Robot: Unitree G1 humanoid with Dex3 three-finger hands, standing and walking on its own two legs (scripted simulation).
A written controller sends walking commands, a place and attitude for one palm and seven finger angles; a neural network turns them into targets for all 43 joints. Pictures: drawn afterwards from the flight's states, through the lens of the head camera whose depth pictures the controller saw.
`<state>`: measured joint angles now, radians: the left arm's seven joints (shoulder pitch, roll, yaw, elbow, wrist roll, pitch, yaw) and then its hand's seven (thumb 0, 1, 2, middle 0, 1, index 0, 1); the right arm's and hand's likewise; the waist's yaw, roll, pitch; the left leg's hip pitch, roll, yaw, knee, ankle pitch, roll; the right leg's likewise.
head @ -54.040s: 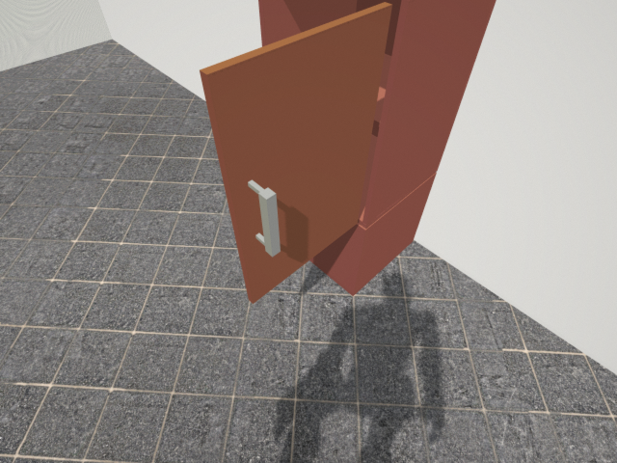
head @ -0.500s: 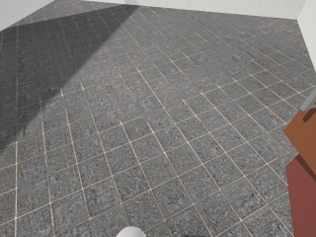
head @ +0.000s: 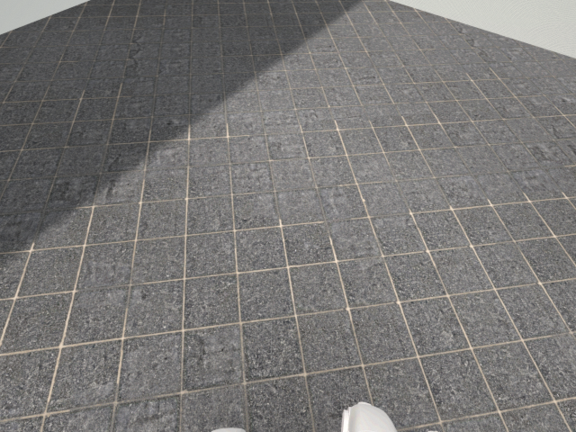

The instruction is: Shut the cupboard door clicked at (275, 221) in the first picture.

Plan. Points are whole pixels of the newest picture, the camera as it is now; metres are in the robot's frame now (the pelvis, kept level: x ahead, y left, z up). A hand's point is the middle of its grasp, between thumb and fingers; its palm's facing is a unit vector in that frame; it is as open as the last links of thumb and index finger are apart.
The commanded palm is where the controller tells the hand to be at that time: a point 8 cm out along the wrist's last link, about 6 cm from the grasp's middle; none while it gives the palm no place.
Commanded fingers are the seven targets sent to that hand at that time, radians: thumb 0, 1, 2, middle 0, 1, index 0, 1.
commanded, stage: walk to a spot facing it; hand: left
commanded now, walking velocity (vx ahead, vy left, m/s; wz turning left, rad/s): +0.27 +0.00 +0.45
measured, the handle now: out of the picture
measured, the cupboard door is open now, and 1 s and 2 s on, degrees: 27 27 27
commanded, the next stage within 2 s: turn to face it in 0.28 s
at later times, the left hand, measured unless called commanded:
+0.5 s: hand (194, 391) +0.19 +0.16 -0.16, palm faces +0.27 -0.94 -0.22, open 7.3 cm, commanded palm none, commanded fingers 0.00 0.90 0.90 -0.20 -0.30 -0.20 -0.30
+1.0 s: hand (178, 362) +0.23 +0.20 -0.17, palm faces +0.08 -0.96 -0.25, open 7.4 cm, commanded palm none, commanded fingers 0.00 0.90 0.90 -0.20 -0.30 -0.20 -0.30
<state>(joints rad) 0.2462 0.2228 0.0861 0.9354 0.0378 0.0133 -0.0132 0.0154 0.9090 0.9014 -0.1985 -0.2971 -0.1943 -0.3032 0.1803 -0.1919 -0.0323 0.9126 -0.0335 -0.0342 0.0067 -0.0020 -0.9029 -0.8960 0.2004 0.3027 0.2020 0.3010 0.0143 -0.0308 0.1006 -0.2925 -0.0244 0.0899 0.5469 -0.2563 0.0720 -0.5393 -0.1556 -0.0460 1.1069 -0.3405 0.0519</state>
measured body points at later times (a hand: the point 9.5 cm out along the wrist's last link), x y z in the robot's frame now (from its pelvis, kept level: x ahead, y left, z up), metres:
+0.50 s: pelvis +0.16 -0.03 +0.01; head +0.20 -0.02 +0.45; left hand +0.18 +0.21 -0.14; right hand +0.27 -0.27 -0.14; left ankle +0.15 +0.09 -0.68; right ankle +0.19 -0.16 -0.73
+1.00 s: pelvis +0.20 +0.00 -0.01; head +0.24 -0.01 +0.44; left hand +0.23 +0.25 -0.15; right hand +0.30 -0.25 -0.15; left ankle +0.16 +0.10 -0.68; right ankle +0.21 -0.12 -0.73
